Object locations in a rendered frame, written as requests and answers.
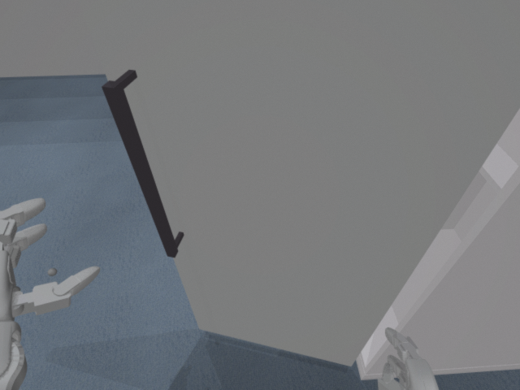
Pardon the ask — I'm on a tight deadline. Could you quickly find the right robot hand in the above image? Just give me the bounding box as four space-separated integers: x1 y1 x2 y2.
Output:
378 327 439 390

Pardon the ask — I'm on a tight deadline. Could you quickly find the handle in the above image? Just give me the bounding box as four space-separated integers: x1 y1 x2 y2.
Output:
102 70 184 258

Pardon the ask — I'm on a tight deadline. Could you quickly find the left robot forearm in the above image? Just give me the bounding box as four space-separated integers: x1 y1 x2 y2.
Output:
0 320 27 390

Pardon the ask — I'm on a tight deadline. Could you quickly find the fridge door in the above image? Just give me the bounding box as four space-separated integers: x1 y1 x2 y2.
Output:
78 0 520 366

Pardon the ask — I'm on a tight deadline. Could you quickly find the left robot hand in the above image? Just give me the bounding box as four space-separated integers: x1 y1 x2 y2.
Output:
0 198 100 321

